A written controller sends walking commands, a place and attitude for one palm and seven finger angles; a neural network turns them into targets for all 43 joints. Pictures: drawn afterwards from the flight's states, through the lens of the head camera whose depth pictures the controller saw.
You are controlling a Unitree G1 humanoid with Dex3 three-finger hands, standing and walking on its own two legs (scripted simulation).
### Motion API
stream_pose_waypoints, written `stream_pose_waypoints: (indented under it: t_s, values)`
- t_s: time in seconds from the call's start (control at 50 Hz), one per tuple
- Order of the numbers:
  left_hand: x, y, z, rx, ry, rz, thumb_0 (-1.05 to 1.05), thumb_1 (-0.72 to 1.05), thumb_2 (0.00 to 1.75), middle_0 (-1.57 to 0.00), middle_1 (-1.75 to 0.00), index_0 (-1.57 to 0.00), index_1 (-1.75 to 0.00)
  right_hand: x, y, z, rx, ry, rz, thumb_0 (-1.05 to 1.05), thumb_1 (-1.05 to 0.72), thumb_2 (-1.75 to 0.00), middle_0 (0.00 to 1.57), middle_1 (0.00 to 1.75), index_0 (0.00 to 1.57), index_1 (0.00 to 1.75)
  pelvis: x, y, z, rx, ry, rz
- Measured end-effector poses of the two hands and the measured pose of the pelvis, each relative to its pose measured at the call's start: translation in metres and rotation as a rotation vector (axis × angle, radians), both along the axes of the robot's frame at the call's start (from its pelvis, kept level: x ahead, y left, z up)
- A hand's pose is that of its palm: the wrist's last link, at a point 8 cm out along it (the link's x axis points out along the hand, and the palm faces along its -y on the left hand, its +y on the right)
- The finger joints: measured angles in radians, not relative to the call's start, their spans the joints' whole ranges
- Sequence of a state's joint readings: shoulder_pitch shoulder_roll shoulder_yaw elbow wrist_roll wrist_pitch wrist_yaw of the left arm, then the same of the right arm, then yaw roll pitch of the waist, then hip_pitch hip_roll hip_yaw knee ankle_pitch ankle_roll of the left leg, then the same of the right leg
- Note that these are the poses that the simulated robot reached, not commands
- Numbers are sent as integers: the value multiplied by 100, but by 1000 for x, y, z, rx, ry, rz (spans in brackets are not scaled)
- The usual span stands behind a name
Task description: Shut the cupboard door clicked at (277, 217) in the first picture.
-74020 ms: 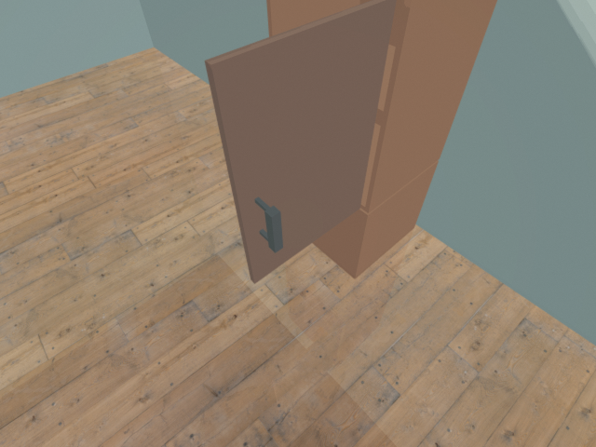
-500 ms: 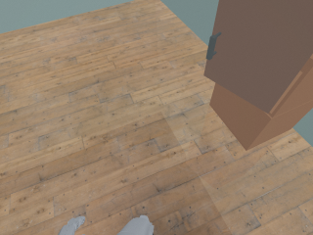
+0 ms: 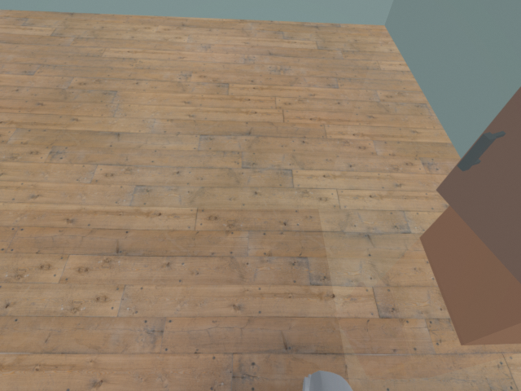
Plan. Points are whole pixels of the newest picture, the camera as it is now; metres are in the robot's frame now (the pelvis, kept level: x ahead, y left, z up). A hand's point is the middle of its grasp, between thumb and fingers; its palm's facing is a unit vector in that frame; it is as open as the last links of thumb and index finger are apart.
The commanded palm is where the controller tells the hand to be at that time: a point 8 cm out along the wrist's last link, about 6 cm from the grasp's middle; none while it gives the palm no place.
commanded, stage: walk to a spot facing it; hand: left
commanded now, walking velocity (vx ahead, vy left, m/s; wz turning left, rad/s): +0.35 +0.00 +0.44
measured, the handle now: (481, 150) +0.73 -0.56 -0.11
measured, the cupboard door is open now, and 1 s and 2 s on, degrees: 20 20 20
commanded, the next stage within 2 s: turn to face it in 0.66 s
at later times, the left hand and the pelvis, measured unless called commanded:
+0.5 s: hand (189, 343) +0.21 +0.14 -0.15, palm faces +0.30 -0.92 -0.24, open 7.3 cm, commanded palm none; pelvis +0.18 -0.06 +0.01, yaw +17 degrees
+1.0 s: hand (154, 336) +0.22 +0.21 -0.17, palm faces +0.49 -0.84 -0.22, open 7.4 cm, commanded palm none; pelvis +0.26 +0.00 +0.00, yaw +26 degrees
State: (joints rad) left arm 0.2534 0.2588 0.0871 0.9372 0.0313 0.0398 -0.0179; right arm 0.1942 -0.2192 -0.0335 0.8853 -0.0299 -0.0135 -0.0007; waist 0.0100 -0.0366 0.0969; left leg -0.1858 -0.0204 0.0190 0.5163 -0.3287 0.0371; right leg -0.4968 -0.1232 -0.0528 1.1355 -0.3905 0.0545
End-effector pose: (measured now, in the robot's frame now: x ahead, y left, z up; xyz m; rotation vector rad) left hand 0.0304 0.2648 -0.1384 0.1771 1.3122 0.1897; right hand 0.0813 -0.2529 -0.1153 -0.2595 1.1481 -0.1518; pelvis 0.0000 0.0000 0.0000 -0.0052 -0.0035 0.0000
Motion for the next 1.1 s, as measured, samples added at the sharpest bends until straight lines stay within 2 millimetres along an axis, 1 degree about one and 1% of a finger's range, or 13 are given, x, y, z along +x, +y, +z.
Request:
stream_pose_waypoints:
  t_s: [0.18, 0.24, 0.3, 0.36, 0.42, 0.52, 0.58, 0.66, 0.76, 0.84, 0.96, 1.04, 1.1]
  values:
    - [116, -22, 24, 11, -200, -15, 1, 90, 90, -20, -30, -19, -30, -11, -10, -17, 55, 199, -26, 1, -90, -90, 20, 30, 20, 30, 59, -20, 3, 19, 7, 70]
    - [156, -38, 25, 25, -238, -30, 1, 90, 90, -20, -30, -19, -30, -2, -23, -31, 76, 257, -40, 1, -90, -90, 20, 30, 20, 30, 87, -35, -4, 29, 13, 85]
    - [184, -52, 21, 52, -285, -20, 1, 90, 90, -20, -30, -19, -30, 21, -40, -49, 85, 306, -29, 1, -90, -90, 20, 30, 20, 30, 114, -49, -17, 28, 15, 129]
    - [185, -64, 24, 57, -273, 41, 1, 90, 90, -20, -30, -20, -30, 62, -52, -47, 72, 310, 24, 1, -90, -90, 20, 30, 20, 30, 133, -56, -12, 22, 5, 189]
    - [174, -75, 26, 46, -217, 121, 1, 90, 90, -20, -30, -20, -30, 116, -56, -37, 62, 266, 81, 1, -91, -90, 20, 30, 20, 30, 153, -60, -2, 24, 8, 240]
    - [149, -83, 21, 33, -130, 259, 0, 92, 90, -21, -30, -20, -30, 211, -44, -21, 48, 172, 197, 1, -91, -90, 20, 30, 20, 30, 183, -62, 6, 21, 17, 319]
    - [133, -82, 15, 22, -73, 324, 0, 93, 90, -21, -30, -20, -30, 264, -25, -15, 41, 120, 278, 1, -91, -90, 19, 30, 20, 30, 198, -58, 6, 11, 18, 363]
    - [113, -78, 0, -5, -6, 405, 0, 92, 90, -21, -30, -20, -30, 327, 13, -10, 34, 51, 392, 1, -91, -90, 19, 30, 19, 30, 216, -46, 0, -4, 16, 413]
    - [98, -60, -26, -40, 54, 489, 1, 91, 90, -21, -30, -20, -30, 388, 68, -12, 22, -60, 515, 1, -91, -90, 19, 30, 20, 30, 235, -18, -20, -13, 15, 462]
    - [112, -38, -22, -18, 41, 514, 1, 91, 90, -20, -30, -20, -30, 401, 90, -5, 6, -77, 558, 1, -91, -90, 20, 30, 20, 30, 241, -8, -14, -20, 11, 483]
    - [149, -19, -2, 1, -36, 488, 1, 91, 90, -20, -30, -19, -30, 392, 104, 2, 25, -46, 531, 1, -91, -90, 20, 30, 20, 30, 256, 2, 2, -23, 6, 468]
    - [169, -20, 4, -11, -34, 456, 1, 91, 90, -20, -30, -19, -30, 379, 103, -4, 62, -6, 472, 1, -90, -90, 20, 30, 20, 30, 269, 4, 5, -21, 1, 427]
    - [185, -26, 5, -19, -16, 415, 1, 91, 90, -20, -30, -19, -30, 372, 90, -11, 79, 13, 398, 0, -91, -90, 20, 30, 20, 30, 278, 1, 4, -15, 0, 383]
